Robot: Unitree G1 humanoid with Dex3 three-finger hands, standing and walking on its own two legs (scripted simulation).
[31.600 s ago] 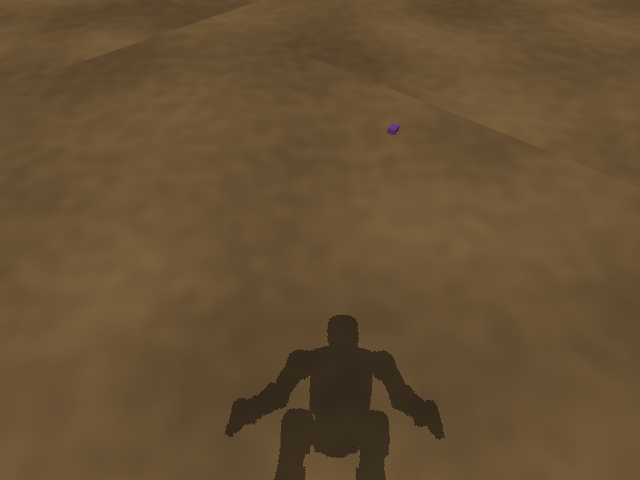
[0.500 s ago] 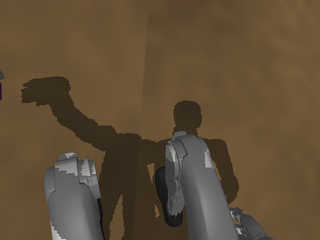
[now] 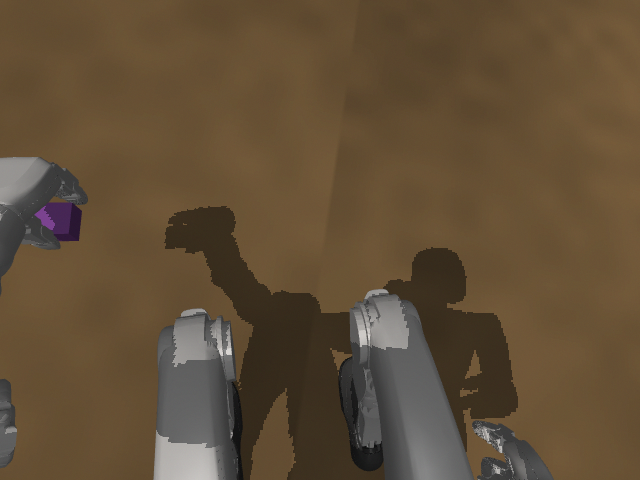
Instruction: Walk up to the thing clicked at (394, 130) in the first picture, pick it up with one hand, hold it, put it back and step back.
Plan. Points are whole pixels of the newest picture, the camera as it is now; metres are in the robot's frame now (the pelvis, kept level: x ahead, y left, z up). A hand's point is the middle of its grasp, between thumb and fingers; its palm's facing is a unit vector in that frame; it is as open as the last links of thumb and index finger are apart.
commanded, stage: lift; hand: left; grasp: from above
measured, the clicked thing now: (49, 222) +0.45 +0.33 -0.14
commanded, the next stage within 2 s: hold in 1.18 s
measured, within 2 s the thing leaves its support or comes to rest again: neither
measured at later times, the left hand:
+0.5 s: hand out of the picture +0.36 +0.29 +0.12, palm faces -0.43 -0.09 -0.90, open 7.1 cm
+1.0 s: hand out of the picture +0.36 +0.25 +0.23, palm faces -0.44 -0.07 -0.90, open 7.2 cm
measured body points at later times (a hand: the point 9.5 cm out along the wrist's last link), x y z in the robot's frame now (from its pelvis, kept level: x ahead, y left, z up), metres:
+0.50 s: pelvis +0.01 -0.01 +0.18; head +0.13 +0.02 +0.61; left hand +0.38 +0.29 +0.17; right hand +0.15 -0.26 +0.06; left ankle +0.09 +0.11 -0.36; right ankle +0.11 -0.15 -0.36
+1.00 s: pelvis +0.05 -0.01 +0.30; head +0.11 -0.01 +0.74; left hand +0.38 +0.25 +0.28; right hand +0.16 -0.27 +0.18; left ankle +0.09 +0.12 -0.36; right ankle +0.11 -0.15 -0.36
